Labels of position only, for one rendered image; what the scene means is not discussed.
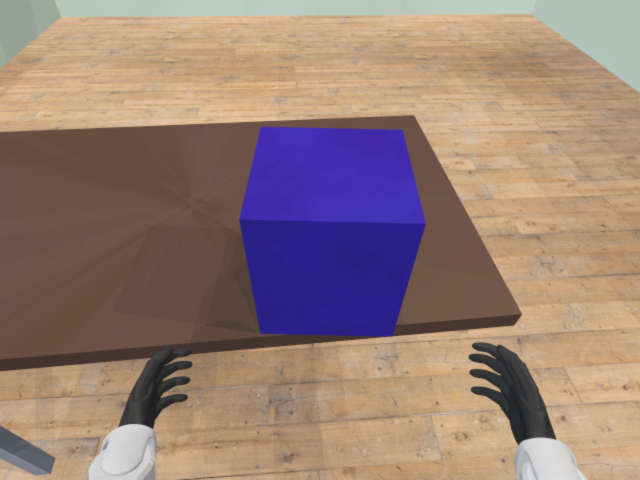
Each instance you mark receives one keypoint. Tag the right robot forearm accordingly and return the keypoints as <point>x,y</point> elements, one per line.
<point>546,459</point>

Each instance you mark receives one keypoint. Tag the table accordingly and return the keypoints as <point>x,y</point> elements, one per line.
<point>118,242</point>

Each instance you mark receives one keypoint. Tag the robot left hand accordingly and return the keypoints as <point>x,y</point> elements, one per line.
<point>145,403</point>

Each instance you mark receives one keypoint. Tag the robot right hand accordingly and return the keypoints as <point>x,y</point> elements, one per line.
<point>520,399</point>

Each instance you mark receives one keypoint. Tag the carton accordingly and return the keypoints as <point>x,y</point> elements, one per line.
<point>331,224</point>

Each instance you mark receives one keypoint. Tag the left robot forearm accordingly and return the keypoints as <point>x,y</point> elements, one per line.
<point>127,453</point>

